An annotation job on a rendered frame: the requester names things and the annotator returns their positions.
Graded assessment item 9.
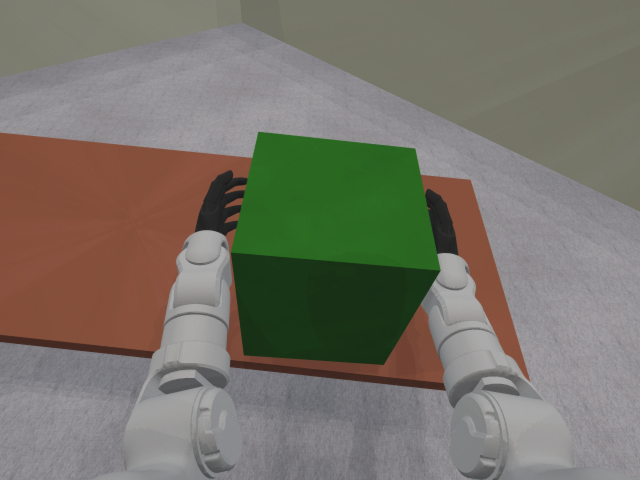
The table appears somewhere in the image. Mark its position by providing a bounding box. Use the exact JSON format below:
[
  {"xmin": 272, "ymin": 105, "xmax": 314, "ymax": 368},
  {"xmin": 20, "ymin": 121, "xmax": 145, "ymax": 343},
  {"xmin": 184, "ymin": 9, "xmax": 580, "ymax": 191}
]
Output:
[{"xmin": 0, "ymin": 133, "xmax": 531, "ymax": 391}]

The carton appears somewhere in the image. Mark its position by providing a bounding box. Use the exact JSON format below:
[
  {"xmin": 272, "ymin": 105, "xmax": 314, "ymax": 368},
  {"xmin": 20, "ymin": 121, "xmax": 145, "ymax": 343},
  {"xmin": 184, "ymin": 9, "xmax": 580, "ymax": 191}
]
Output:
[{"xmin": 231, "ymin": 132, "xmax": 441, "ymax": 365}]

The robot left hand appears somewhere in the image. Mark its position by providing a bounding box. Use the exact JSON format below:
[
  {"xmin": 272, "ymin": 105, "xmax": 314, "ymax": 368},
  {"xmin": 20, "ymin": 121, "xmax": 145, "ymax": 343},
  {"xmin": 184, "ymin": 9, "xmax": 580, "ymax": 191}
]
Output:
[{"xmin": 195, "ymin": 170, "xmax": 248, "ymax": 236}]

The right robot upper arm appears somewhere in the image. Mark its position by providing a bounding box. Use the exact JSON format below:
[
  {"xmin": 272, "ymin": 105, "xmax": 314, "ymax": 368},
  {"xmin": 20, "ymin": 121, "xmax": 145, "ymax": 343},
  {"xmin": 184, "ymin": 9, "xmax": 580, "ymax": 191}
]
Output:
[{"xmin": 449, "ymin": 390, "xmax": 635, "ymax": 480}]

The left robot upper arm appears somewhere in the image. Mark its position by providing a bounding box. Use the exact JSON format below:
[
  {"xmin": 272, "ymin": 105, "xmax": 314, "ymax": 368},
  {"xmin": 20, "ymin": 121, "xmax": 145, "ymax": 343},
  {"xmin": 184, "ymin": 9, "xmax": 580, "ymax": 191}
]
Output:
[{"xmin": 91, "ymin": 385, "xmax": 243, "ymax": 480}]

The robot left forearm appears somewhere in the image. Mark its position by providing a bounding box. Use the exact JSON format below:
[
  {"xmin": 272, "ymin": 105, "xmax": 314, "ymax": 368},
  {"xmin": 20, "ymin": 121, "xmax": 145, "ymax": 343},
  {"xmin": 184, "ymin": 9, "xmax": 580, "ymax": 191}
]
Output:
[{"xmin": 123, "ymin": 230, "xmax": 232, "ymax": 470}]

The robot right hand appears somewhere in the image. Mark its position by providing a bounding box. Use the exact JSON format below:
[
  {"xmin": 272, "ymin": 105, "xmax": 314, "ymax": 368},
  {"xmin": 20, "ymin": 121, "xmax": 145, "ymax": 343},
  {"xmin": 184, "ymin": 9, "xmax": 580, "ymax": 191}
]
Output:
[{"xmin": 425, "ymin": 189, "xmax": 458, "ymax": 255}]

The robot right forearm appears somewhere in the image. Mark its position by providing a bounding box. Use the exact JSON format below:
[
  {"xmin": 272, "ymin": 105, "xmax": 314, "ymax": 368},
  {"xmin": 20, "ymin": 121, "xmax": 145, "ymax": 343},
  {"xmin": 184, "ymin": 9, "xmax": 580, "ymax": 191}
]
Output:
[{"xmin": 421, "ymin": 253, "xmax": 574, "ymax": 453}]

